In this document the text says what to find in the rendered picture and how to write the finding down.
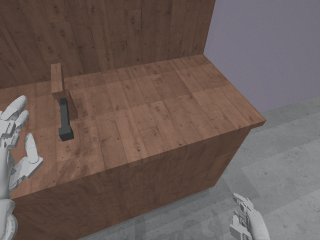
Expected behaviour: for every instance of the left robot hand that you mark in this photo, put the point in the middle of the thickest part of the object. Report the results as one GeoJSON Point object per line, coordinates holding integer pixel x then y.
{"type": "Point", "coordinates": [12, 120]}

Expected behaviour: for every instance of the left robot forearm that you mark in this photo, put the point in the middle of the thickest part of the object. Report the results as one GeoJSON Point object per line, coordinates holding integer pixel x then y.
{"type": "Point", "coordinates": [8, 222]}

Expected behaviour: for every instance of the right robot hand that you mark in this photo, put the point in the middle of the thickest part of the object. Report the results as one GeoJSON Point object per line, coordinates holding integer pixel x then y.
{"type": "Point", "coordinates": [252, 225]}

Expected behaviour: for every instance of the counter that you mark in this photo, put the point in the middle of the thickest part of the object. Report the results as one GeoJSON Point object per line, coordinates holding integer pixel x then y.
{"type": "Point", "coordinates": [154, 121]}

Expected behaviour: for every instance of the tap lever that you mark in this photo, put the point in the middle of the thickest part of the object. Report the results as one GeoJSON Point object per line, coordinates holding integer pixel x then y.
{"type": "Point", "coordinates": [65, 131]}

